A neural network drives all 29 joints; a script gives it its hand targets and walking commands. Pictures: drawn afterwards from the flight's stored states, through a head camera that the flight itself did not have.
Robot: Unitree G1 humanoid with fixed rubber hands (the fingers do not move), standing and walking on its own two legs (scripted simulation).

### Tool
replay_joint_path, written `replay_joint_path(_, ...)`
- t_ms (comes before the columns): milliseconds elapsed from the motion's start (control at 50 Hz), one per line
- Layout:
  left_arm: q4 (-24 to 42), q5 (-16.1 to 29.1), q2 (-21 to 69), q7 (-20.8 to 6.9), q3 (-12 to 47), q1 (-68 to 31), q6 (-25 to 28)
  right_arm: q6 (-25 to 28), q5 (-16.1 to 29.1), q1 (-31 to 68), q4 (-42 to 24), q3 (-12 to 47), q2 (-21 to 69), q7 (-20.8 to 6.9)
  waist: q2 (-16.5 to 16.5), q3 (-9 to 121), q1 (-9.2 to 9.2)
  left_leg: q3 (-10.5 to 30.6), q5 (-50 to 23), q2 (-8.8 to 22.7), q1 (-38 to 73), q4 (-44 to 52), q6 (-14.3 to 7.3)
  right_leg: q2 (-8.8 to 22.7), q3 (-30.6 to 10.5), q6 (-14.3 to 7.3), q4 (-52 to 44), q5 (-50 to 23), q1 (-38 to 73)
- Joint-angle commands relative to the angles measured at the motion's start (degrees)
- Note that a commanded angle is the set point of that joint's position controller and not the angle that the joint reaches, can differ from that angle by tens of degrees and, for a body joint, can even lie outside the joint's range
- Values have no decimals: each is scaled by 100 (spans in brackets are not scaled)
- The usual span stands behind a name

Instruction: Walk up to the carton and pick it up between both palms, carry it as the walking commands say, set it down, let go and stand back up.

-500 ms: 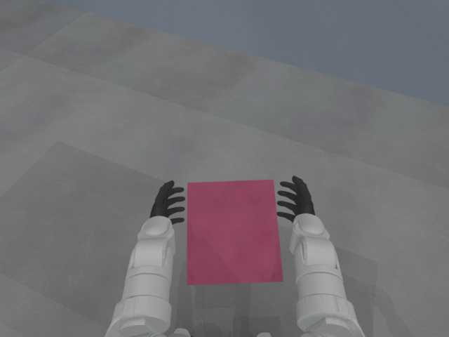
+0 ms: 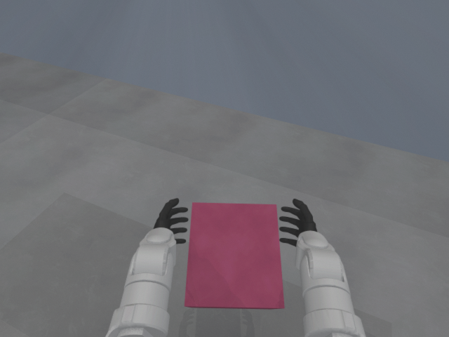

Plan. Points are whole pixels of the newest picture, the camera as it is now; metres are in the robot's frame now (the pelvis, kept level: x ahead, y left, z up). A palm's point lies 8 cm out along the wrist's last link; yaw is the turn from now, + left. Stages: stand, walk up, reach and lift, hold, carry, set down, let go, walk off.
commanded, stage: reach and lift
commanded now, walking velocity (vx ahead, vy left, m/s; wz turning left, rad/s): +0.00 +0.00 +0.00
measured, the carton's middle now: (232, 257) +0.33 +0.00 -0.08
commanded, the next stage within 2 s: hold in 1.16 s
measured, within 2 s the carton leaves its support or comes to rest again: neither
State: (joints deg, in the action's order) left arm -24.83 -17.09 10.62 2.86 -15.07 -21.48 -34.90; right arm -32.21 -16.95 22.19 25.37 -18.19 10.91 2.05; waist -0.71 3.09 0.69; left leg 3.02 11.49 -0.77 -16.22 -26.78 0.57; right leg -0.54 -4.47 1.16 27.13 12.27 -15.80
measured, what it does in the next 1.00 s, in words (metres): stands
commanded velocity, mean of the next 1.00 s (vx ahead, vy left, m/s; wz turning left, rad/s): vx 0.00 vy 0.00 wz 0.00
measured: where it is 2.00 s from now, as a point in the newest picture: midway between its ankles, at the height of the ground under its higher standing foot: outside the picture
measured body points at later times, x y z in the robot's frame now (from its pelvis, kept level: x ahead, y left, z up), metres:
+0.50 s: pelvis +0.00 +0.00 +0.00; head -0.05 +0.00 +0.45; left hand +0.31 +0.14 +0.05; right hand +0.32 -0.14 +0.05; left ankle +0.03 +0.13 -0.74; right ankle +0.02 -0.13 -0.74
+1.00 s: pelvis +0.00 +0.00 +0.01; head -0.04 +0.00 +0.45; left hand +0.31 +0.14 +0.05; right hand +0.32 -0.14 +0.05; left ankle +0.03 +0.13 -0.74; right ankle +0.02 -0.13 -0.74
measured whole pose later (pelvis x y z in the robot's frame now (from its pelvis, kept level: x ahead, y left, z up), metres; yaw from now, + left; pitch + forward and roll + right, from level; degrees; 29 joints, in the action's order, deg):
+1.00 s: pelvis +0.00 +0.00 +0.01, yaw +0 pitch -7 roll +0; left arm -18.0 -17.1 9.9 2.1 -11.6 -19.3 -45.1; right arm -43.2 -17.7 20.9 18.8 -13.7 10.5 1.7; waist -0.6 -0.7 0.2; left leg 3.5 10.5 -0.7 -4.7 -22.0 0.6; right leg -0.3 -4.1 0.9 22.4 11.4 -4.2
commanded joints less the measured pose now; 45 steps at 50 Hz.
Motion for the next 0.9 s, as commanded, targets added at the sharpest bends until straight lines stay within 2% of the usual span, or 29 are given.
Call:
replay_joint_path(0, 414, 1521, 5788, -1624, 3185, -3383, 187, -127, 1341, 2753, 118, 3124, 5922, -1588, 40, 1879, -14, 33, -855, -466, 1160, 376, -20, -489, 48, -66, -444, -882, 723)
replay_joint_path(220, 693, 1649, 5705, -1622, 3134, -3470, -411, -697, 1487, 2971, -281, 3176, 5818, -1595, 52, 1202, -21, 64, -593, -410, 1582, 714, -31, -427, 66, -85, -764, -563, 1071)
replay_joint_path(280, 619, 1598, 5608, -1617, 2977, -3433, -510, -800, 1421, 2934, -197, 3025, 5727, -1582, 42, 980, -50, 58, -483, -411, 1531, 763, -33, -420, 59, -96, -819, -485, 1095)
replay_joint_path(520, 822, 1612, 5590, -1566, 2997, -3486, -521, -815, 1453, 3040, -370, 3097, 5703, -1543, 63, 1230, -54, 46, -726, -415, 1537, 693, -1, -416, 3, -124, -748, -761, 1331)
replay_joint_path(880, 1148, 1653, 5564, -1586, 3168, -3066, -595, -905, 1486, 2538, -646, 3204, 5773, -1526, 56, 1225, -55, 69, -971, -430, 1614, 722, 1, -411, 20, -91, -773, -984, 1363)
